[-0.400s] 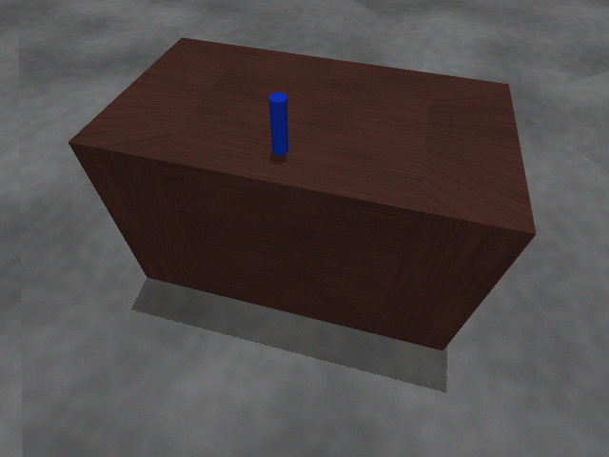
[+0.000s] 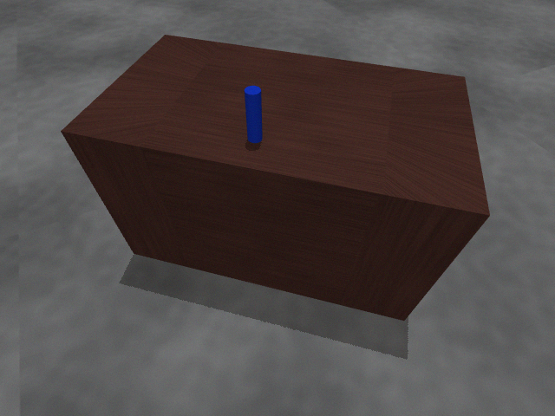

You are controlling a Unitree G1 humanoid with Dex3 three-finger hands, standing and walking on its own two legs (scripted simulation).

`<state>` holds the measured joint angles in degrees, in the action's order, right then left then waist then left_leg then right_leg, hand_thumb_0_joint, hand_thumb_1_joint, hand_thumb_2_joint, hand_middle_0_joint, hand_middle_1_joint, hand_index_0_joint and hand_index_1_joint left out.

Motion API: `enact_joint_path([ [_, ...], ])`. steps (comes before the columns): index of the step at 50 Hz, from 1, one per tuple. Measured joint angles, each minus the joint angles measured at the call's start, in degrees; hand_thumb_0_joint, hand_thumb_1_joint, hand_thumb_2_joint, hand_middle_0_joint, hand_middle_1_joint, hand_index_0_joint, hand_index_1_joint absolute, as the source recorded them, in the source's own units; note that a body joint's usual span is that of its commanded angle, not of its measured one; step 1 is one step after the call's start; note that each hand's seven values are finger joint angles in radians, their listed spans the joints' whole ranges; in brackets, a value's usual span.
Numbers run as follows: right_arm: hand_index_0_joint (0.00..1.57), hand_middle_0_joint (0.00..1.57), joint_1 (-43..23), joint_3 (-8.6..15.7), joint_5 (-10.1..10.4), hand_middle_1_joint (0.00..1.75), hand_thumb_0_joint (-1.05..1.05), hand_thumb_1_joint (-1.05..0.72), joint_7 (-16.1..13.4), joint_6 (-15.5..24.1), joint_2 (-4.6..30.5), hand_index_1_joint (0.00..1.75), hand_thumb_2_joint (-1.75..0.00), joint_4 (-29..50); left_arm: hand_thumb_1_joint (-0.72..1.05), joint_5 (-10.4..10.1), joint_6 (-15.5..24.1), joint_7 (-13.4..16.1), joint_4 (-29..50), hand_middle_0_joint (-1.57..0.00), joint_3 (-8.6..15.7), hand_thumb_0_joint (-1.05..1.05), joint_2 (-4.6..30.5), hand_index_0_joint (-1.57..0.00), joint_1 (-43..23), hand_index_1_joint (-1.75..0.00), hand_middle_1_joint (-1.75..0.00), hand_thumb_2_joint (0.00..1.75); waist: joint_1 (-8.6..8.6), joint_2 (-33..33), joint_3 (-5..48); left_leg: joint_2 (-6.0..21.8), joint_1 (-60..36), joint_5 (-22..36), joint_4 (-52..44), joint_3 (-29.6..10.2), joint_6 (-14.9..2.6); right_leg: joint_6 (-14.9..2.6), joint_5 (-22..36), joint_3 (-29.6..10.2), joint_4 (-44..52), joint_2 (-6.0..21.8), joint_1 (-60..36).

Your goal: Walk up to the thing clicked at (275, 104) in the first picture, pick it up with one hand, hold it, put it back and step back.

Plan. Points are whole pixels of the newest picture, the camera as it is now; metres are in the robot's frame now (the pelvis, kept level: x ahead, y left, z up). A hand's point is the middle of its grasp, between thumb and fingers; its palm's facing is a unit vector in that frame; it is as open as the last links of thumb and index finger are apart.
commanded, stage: stand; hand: left
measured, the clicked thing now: (253, 115) +0.81 +0.08 -0.06
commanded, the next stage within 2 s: walk up in 0.72 s
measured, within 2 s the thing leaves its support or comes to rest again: neither
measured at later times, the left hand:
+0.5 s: hand out of the picture +0.07 +0.25 -0.16, palm faces -0.02 -0.94 -0.33, open 7.4 cm
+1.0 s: hand out of the picture +0.08 +0.30 -0.18, palm faces -0.08 -0.94 -0.32, open 7.4 cm
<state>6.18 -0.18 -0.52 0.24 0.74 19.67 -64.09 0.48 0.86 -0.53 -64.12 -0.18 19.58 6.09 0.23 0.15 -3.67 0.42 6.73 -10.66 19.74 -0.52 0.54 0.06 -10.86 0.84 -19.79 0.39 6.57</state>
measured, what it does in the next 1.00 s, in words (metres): shifts its weight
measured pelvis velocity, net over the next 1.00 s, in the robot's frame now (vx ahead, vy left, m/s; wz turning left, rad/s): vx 0.05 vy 0.03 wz -0.08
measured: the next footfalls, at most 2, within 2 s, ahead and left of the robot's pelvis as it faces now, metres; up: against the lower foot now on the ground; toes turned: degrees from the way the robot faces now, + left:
right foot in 1.36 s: +0.30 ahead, -0.12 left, +0.00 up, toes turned -11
left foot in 1.72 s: +0.39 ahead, +0.10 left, +0.00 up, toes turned -17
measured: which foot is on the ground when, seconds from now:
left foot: down 0.00-1.00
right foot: down 0.00-0.96, up 0.98-1.00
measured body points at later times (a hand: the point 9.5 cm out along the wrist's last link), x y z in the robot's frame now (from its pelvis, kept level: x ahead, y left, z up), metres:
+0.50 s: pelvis +0.00 +0.00 +0.00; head +0.02 +0.00 +0.45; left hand +0.08 +0.30 -0.14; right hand +0.08 -0.30 -0.13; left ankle +0.00 +0.12 -0.75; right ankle +0.00 -0.12 -0.75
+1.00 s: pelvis +0.05 +0.03 -0.01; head +0.06 +0.05 +0.43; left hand +0.08 +0.35 -0.15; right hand +0.10 -0.31 -0.11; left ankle +0.05 +0.13 -0.75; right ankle +0.00 -0.11 -0.73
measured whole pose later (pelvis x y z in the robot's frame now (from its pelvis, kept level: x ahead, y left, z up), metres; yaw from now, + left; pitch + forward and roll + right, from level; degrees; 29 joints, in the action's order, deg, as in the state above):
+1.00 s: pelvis +0.05 +0.03 -0.01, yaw -5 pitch -2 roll -1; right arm 12.4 4.6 -3.0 2.1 3.9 23.1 -55.4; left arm 1.9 -0.3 -2.6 -56.5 4.1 22.7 17.6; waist 1.1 1.8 -3.9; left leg 0.0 12.2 -16.5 31.7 2.5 -1.9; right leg -1.3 -23.3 -5.6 -39.9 -1.3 12.5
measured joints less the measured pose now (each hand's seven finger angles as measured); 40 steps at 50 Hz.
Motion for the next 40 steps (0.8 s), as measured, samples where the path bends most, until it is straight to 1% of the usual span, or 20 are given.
enact_joint_path([
  [36,0.20,0.20,0.3,-0.1,0.0,0.30,0.00,-0.90,0.0,-0.3,0.1,0.30,-0.90,0.0,0.91,0.1,0.1,0.2,0.0,-0.20,0.0,0.01,0.3,-0.20,0.3,-0.30,-0.30,0.90,-0.06,0.1,0.2,0.3,-0.6,0.1,-0.9,-0.3,0.26,-0.19,0.2,0.3,1.3,-0.3,-0.9],
  [37,0.20,0.20,0.5,0.3,-0.4,0.30,0.00,-0.90,0.3,-0.4,0.0,0.30,-0.90,0.6,0.91,0.3,-0.1,-0.2,0.8,-0.20,0.5,0.01,0.3,-0.20,0.7,-0.30,-0.30,0.90,0.03,0.1,0.3,0.3,-0.1,-1.7,0.4,0.0,-0.23,-0.48,-0.6,0.0,0.5,-0.4,-0.5],
  [40,0.20,0.20,2.0,1.6,-1.5,0.30,0.00,-0.90,1.4,0.3,0.8,0.30,-0.90,3.2,0.91,1.2,0.3,-1.5,3.4,-0.20,2.1,0.01,0.5,-0.20,4.1,-0.30,-0.30,0.90,0.39,-0.2,1.5,0.5,2.2,-11.6,7.4,0.8,-2.13,-1.55,-5.7,-1.6,-3.9,-1.1,1.4],
])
